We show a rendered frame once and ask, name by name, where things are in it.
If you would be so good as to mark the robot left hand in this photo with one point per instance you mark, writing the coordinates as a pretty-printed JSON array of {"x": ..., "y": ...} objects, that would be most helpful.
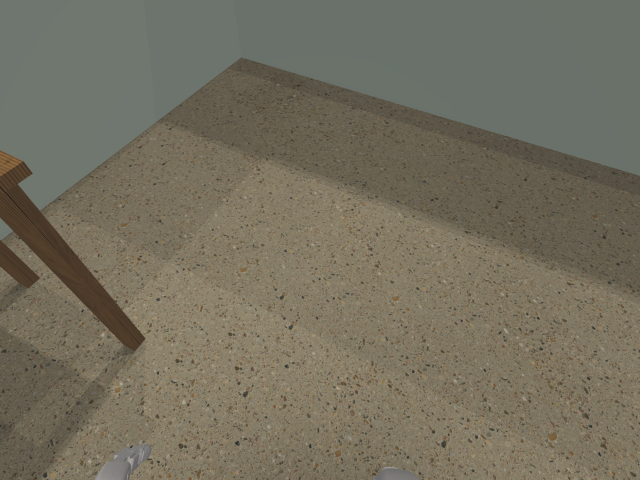
[{"x": 124, "y": 463}]

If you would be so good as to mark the table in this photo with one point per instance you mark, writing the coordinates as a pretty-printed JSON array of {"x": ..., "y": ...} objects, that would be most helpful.
[{"x": 25, "y": 219}]

